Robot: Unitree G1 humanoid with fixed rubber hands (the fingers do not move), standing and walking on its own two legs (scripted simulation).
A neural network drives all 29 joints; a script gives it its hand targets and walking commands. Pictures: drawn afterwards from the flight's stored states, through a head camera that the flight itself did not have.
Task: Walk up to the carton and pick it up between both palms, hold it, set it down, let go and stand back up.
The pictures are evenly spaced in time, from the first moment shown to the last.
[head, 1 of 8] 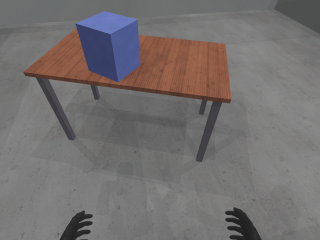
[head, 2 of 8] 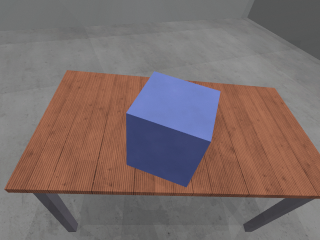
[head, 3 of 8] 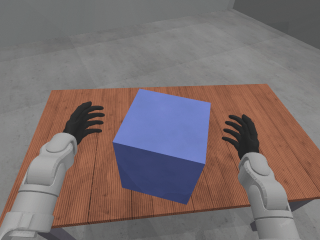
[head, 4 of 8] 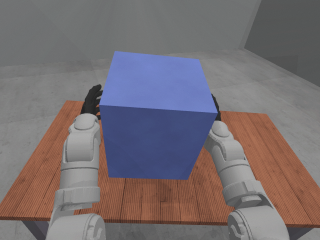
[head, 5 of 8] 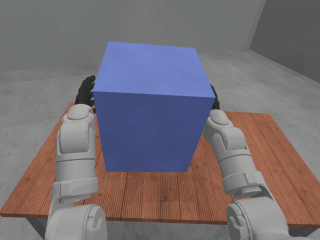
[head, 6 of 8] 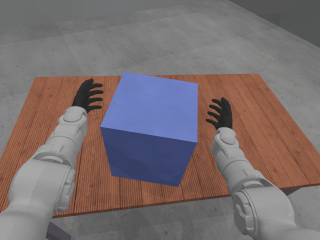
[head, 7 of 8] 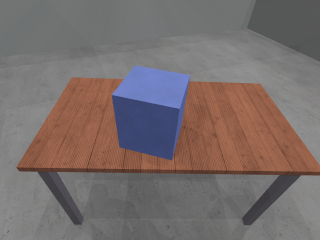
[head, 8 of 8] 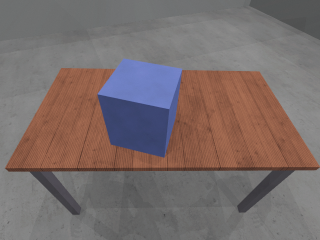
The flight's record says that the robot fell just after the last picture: no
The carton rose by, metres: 0.21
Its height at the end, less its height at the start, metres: +0.00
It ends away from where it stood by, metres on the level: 0.02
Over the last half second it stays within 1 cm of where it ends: yes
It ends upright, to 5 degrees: yes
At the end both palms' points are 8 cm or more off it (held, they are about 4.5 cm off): yes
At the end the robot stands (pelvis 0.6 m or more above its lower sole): yes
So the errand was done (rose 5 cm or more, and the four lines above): yes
